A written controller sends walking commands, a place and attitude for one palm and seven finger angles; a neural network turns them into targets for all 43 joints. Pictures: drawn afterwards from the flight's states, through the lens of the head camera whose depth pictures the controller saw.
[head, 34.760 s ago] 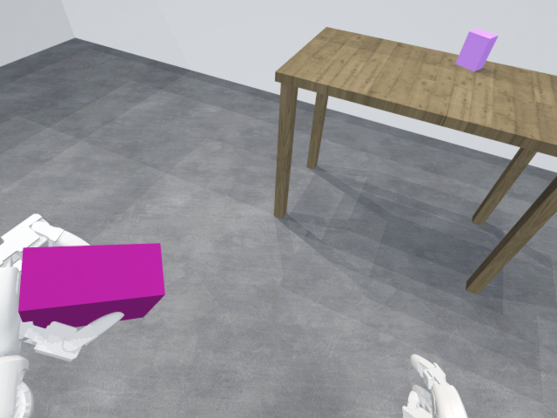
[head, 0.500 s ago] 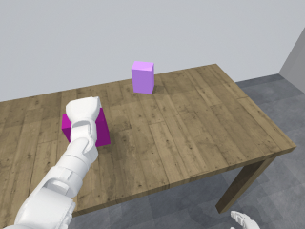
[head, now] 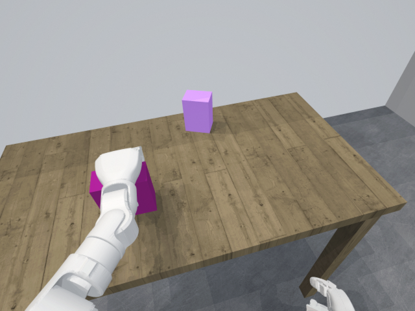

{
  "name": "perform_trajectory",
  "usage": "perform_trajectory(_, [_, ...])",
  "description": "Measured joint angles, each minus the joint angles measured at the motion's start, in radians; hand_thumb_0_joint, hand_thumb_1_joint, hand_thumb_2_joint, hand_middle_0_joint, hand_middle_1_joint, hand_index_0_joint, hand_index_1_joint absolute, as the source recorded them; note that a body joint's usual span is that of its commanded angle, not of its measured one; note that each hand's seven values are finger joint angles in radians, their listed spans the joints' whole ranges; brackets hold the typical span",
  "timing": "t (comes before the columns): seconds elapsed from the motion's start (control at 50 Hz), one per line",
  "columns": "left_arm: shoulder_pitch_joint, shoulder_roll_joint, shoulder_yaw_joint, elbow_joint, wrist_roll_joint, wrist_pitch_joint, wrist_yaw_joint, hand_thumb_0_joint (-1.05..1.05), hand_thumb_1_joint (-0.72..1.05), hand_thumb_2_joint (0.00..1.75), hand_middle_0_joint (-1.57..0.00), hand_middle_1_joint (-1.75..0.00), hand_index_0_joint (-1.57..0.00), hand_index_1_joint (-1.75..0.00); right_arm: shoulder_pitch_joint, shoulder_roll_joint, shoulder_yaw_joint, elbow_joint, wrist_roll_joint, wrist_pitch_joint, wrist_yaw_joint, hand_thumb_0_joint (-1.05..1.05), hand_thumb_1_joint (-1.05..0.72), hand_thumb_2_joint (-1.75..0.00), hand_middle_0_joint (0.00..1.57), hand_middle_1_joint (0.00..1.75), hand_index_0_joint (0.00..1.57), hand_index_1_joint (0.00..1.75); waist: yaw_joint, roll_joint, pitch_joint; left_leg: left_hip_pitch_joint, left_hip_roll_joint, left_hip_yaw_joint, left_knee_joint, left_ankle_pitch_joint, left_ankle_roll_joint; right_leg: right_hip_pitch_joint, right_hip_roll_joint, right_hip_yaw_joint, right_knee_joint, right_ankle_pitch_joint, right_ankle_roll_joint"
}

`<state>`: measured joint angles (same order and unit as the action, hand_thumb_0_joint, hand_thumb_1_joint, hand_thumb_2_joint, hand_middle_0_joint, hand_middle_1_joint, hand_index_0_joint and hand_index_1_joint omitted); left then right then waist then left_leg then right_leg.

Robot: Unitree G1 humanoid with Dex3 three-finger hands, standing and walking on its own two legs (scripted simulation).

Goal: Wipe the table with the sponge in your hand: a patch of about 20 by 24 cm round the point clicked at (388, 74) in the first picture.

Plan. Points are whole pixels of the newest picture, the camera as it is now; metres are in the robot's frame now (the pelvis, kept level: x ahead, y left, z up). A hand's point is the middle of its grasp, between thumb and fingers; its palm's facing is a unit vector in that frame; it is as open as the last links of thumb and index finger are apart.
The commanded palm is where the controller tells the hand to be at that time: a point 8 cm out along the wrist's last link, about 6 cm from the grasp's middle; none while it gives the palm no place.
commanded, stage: wipe back along the middle lane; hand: left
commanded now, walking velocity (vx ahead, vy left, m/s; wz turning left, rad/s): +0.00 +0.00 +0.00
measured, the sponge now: (128, 197) +0.35 +0.22 +0.01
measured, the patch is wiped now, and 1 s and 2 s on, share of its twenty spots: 0.50 0.55 0.65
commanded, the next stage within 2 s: slide across to the third lane in 0.54 s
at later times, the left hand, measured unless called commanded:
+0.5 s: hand (129, 203) +0.30 +0.19 +0.06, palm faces +0.05 -0.07 -1.00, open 9.9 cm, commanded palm +0.25 +0.17 +0.09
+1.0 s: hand (139, 206) +0.30 +0.17 +0.06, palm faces -0.01 -0.06 -1.00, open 9.9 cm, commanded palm +0.27 +0.14 +0.11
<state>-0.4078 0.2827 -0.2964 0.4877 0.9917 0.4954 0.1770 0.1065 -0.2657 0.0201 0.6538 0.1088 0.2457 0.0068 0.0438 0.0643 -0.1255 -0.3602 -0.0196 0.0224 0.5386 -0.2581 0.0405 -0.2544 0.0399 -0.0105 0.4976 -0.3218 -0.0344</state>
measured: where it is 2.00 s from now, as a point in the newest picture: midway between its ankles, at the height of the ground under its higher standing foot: outside the picture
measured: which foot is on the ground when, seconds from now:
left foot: down 0.00-1.00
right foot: down 0.00-1.00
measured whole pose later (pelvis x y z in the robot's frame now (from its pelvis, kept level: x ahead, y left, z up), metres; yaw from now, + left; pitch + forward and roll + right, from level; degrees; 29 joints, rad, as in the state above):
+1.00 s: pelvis -0.02 -0.02 +0.00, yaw +0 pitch +0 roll +0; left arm -0.27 0.27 -0.40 0.28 0.98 0.54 0.11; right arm 0.04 -0.27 0.02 0.66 0.10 0.21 0.01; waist 0.08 0.09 -0.09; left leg -0.30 -0.01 0.01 0.52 -0.22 0.02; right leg -0.22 0.05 -0.02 0.52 -0.31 -0.06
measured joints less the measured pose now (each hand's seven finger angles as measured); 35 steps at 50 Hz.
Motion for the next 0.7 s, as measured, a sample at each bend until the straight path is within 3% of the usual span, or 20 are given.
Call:
perform_trajectory(0.28, [0.169, 0.005, -0.028, -0.210, 0.001, 0.031, -0.012, 0.01, -0.46, 1.07, -0.70, -1.43, -0.70, -1.43, -0.062, 0.003, 0.013, -0.036, 0.004, -0.003, 0.021, 0.01, -0.91, -0.90, 0.20, 0.30, 0.19, 0.30, 0.020, 0.008, 0.008, 0.048, 0.003, 0.007, -0.009, -0.003, -0.007, 0.038, 0.003, 0.008, 0.006, -0.007, -0.006])
perform_trajectory(0.7, [0.269, 0.005, -0.035, -0.315, 0.007, 0.047, -0.022, 0.01, -0.46, 1.06, -0.69, -1.44, -0.71, -1.43, -0.075, 0.000, 0.018, -0.028, 0.000, -0.013, 0.019, 0.01, -0.91, -0.90, 0.20, 0.30, 0.19, 0.30, 0.030, 0.016, 0.024, 0.072, 0.014, 0.011, -0.015, 0.014, -0.021, 0.047, 0.014, 0.013, 0.025, -0.002, -0.021])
